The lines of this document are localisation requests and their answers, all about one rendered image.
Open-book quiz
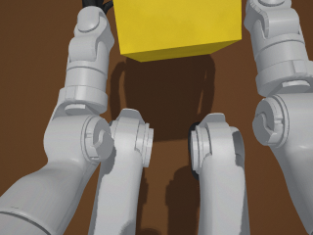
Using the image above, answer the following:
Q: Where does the carton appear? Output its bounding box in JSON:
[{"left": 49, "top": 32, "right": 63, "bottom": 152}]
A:
[{"left": 112, "top": 0, "right": 242, "bottom": 63}]

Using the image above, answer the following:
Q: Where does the left robot hand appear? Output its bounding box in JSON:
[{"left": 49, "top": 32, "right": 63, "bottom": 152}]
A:
[{"left": 82, "top": 0, "right": 113, "bottom": 15}]

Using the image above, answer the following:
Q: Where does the robot right forearm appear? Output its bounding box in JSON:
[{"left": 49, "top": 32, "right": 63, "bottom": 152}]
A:
[{"left": 244, "top": 0, "right": 313, "bottom": 97}]

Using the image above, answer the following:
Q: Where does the robot left forearm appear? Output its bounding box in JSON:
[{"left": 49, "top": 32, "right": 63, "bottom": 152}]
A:
[{"left": 43, "top": 6, "right": 114, "bottom": 149}]

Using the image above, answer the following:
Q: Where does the left robot upper arm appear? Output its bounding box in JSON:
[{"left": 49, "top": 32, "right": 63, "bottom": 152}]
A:
[{"left": 0, "top": 115, "right": 113, "bottom": 235}]

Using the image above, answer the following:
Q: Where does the robot right foot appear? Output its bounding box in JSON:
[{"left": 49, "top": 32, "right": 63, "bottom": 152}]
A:
[{"left": 188, "top": 121, "right": 201, "bottom": 181}]

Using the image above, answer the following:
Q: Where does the robot left thigh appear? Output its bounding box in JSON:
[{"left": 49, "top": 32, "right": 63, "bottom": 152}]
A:
[{"left": 88, "top": 117, "right": 154, "bottom": 235}]

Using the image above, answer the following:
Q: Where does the right robot upper arm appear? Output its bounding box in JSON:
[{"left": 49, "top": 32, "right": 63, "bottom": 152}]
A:
[{"left": 252, "top": 92, "right": 313, "bottom": 235}]

